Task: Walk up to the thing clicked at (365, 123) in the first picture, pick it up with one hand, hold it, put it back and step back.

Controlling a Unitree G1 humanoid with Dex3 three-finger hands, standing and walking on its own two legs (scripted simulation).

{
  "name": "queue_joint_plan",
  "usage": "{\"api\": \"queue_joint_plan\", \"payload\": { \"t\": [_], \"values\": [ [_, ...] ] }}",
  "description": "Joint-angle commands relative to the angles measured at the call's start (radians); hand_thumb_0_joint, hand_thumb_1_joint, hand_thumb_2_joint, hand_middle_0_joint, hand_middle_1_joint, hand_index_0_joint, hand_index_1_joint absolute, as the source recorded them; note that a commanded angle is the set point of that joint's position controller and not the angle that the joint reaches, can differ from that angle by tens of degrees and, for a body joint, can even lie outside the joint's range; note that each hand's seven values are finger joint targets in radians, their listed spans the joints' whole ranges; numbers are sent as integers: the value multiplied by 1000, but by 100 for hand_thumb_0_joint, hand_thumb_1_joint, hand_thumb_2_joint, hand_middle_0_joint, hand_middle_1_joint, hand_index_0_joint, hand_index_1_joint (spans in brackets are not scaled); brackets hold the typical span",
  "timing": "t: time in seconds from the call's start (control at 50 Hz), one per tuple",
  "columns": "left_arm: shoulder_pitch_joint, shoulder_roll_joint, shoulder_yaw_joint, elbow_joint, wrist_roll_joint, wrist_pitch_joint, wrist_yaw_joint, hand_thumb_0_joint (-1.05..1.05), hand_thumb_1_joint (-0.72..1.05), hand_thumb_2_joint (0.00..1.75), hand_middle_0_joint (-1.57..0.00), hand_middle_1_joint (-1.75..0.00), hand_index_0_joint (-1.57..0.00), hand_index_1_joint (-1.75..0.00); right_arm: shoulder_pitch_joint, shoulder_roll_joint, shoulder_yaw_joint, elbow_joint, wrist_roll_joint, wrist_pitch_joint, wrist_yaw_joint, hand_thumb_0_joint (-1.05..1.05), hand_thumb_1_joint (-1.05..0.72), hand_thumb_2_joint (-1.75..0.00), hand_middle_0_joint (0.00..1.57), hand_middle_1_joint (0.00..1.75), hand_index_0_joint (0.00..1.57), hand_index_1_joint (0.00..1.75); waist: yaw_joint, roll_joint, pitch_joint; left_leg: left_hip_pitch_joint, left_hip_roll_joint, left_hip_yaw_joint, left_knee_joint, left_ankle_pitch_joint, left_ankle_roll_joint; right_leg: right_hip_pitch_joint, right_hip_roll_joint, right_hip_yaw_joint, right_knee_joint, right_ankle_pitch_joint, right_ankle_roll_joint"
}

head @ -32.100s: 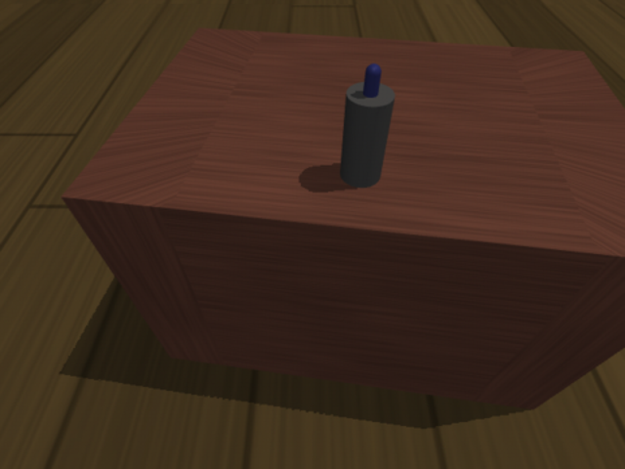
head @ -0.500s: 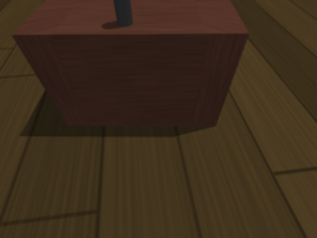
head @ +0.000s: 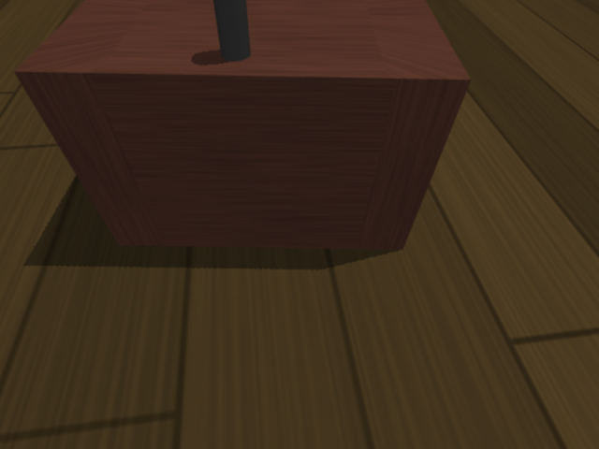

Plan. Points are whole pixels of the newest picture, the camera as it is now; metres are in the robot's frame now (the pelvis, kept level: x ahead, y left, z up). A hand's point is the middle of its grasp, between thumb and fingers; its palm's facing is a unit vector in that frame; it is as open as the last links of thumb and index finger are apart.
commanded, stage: step back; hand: left
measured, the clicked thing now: (230, 10) +1.08 +0.21 +0.10
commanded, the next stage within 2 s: stand in 0.32 s
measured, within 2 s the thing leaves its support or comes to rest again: neither
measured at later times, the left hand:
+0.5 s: hand out of the picture +0.14 +0.25 -0.13, palm faces -0.04 -0.94 -0.34, open 7.4 cm
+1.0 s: hand out of the picture +0.08 +0.25 -0.14, palm faces -0.06 -0.94 -0.34, open 7.4 cm
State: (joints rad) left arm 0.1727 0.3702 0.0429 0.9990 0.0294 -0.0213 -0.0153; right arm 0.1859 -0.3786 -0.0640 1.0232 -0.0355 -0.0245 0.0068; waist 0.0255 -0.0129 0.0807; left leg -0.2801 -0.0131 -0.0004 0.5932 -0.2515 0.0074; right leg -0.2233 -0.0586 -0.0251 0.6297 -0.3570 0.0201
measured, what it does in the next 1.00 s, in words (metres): stands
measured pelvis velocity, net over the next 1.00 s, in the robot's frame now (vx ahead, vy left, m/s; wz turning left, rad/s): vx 0.00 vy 0.00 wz -0.03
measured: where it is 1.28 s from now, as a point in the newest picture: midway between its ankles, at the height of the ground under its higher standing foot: outside the picture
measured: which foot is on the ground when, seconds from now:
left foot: down 0.00-1.00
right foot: down 0.00-1.00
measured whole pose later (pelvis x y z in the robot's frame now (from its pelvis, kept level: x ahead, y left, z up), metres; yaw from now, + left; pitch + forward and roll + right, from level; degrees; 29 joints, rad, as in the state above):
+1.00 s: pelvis +0.00 +0.00 +0.02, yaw -2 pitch -2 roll +0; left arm 0.12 0.35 0.01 1.14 0.01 -0.02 -0.01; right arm 0.10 -0.35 -0.02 1.17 -0.01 -0.01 0.01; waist -0.01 0.00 0.07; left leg -0.14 0.01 0.02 0.31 -0.13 0.00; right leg -0.09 -0.02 0.01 0.32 -0.19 0.02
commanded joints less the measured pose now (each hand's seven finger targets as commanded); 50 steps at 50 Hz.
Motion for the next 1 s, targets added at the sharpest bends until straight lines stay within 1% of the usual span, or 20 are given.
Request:
{"api": "queue_joint_plan", "payload": {
  "t": [0.0, 0.02, 0.06, 0.08, 0.1, 0.14, 0.18, 0.22, 0.28, 0.3, 0.36, 0.4, 0.48, 0.52, 0.64, 0.7, 0.76, 0.78, 0.92, 0.98],
  "values": [
    [-79, 200, 31, -68, -25, -5, 24, 0, 90, 90, -20, -30, -20, -30, -62, -266, -48, -67, 7, -29, -14, 0, -90, -90, 20, 30, 20, 30, -11, 112, -103, 71, 307, -360, -240, 133, 187, -40, 28, 33, 5, -100, -42],
    [-71, 188, 26, -62, -22, -9, 23, 0, 90, 90, -20, -30, -20, -30, -82, -246, -37, -67, 4, -28, -15, 0, -90, -90, 20, 30, 20, 30, 2, 101, -104, 96, 278, -303, -216, 213, 162, -35, 20, 45, -47, -50, -48],
    [-29, 196, 28, -27, -22, -22, 27, 0, 90, 90, -20, -30, -20, -30, -126, -210, -24, -68, 14, -26, -18, 0, -90, -90, 20, 30, 20, 30, 22, 127, -131, 60, 203, -178, -141, 382, 80, 89, -13, 74, -161, 201, -52],
    [-5, 218, 32, -17, -24, -28, 29, 0, 90, 90, -20, -30, -20, -30, -135, -193, -18, -67, 20, -23, -19, 0, -90, -90, 20, 30, 20, 30, 21, 114, -153, 50, 157, -125, -102, 369, 50, 126, -34, 105, -179, 307, -58],
    [-32, 242, 37, -19, -21, -29, 28, 0, 90, 90, -20, -30, -20, -30, -118, -178, -15, -60, 23, -20, -20, 0, -90, -90, 20, 30, 20, 30, -1, 66, -172, 68, 118, -81, -88, 349, 30, 139, -60, 128, -170, 386, -74],
    [-67, 233, 35, -26, -23, -25, 30, 0, 90, 90, -20, -30, -20, -30, -108, -182, -16, -40, 20, -19, -24, 0, -90, -90, 20, 30, 20, 30, -14, 54, -189, 106, 116, -66, -87, 409, 25, 137, -67, 114, -141, 474, -74],
    [-73, 225, 28, -14, -23, -22, 35, 0, 90, 90, -20, -30, -20, -30, -128, -184, -20, -30, 24, -17, -24, 0, -90, -90, 20, 30, 20, 30, -13, 20, -198, 138, 130, -68, -81, 450, 42, 131, -59, 94, -143, 509, -65],
    [-80, 223, 26, -12, -22, -21, 37, 0, 90, 90, -20, -30, -20, -30, -140, -180, -17, -24, 24, -13, -24, 0, -90, -90, 20, 30, 20, 30, -12, 6, -195, 154, 130, -59, -86, 446, 46, 122, -59, 97, -149, 503, -63],
    [-102, 221, 27, -5, -20, -17, 38, 0, 90, 90, -20, -30, -20, -30, -168, -173, -16, -12, 23, -9, -23, 0, -90, -90, 20, 30, 20, 30, -15, -4, -172, 132, 130, -58, -113, 379, 40, 127, -58, 98, -169, 463, -61],
    [-111, 178, 6, 14, -33, -15, 32, 0, 90, 90, -20, -30, -20, -30, -161, -178, -4, -11, 33, -8, -20, 0, -90, -90, 20, 30, 20, 30, -29, 14, -156, 165, 138, -93, -167, 404, 36, 111, -61, 113, -213, 469, -50],
    [-121, 184, 3, 24, -30, -14, 31, 0, 90, 90, -20, -30, -20, -30, -180, -176, -1, 3, 33, -11, -16, 0, -90, -90, 20, 30, 20, 30, -26, 19, -151, 212, 146, -95, -205, 442, 27, 126, -55, 98, -249, 450, -38],
    [-124, 189, 3, 33, -27, -16, 31, 0, 90, 90, -20, -30, -20, -30, -195, -174, 0, 6, 33, -11, -15, 0, -90, -90, 20, 30, 20, 30, -24, 14, -166, 233, 148, -88, -215, 463, 24, 149, -64, 97, -268, 486, -34],
    [-139, 190, 2, 46, -25, -17, 28, 0, 90, 90, -20, -30, -20, -30, -207, -170, 6, 17, 33, -11, -12, 0, -90, -90, 20, 30, 20, 30, -24, 12, -150, 230, 144, -82, -265, 379, 15, 158, -66, 102, -314, 412, -28],
    [-138, 190, 2, 52, -24, -20, 28, 0, 90, 90, -20, -30, -20, -30, -214, -171, 3, 22, 32, -12, -11, 0, -90, -90, 20, 30, 20, 30, -25, 17, -172, 256, 149, -78, -268, 399, 14, 171, -73, 102, -319, 438, -31],
    [-149, 190, 1, 62, -20, -19, 26, 0, 90, 90, -20, -30, -20, -30, -205, -166, 9, 41, 31, -9, -7, 0, -90, -90, 20, 30, 20, 30, -32, 10, -119, 198, 136, -76, -313, 229, 5, 147, -71, 113, -369, 295, -28],
    [-141, 191, 0, 67, -19, -19, 24, 0, 90, 90, -20, -30, -20, -30, -203, -167, 10, 49, 30, -9, -5, 0, -90, -90, 20, 30, 20, 30, -30, 17, -113, 190, 136, -80, -325, 191, 5, 139, -71, 113, -378, 263, -29],
    [-129, 192, 1, 75, -20, -14, 21, 0, 90, 90, -20, -30, -20, -30, -186, -172, 11, 59, 27, -8, -4, 0, -90, -90, 20, 30, 20, 30, -30, 20, -79, 178, 135, -91, -351, 75, 3, 90, -64, 117, -389, 163, -31],
    [-127, 194, 1, 74, -19, -14, 21, 0, 90, 90, -20, -30, -20, -30, -190, -174, 8, 58, 26, -9, -4, 0, -90, -90, 20, 30, 20, 30, -28, 17, -91, 191, 138, -90, -346, 103, 4, 94, -66, 119, -385, 175, -35],
    [-107, 191, -2, 77, -22, -14, 18, 0, 90, 90, -20, -30, -20, -30, -160, -175, 12, 70, 27, -11, -4, 0, -90, -90, 20, 30, 20, 30, -27, 9, -93, 185, 141, -98, -342, 108, 5, 84, -65, 125, -381, 172, -37],
    [-109, 193, -4, 72, -22, -18, 19, 0, 90, 90, -20, -30, -20, -30, -143, -172, 15, 71, 26, -11, -4, 0, -90, -90, 20, 30, 20, 30, -33, 4, -115, 194, 142, -89, -324, 169, 8, 98, -72, 128, -375, 222, -38]
  ]
}}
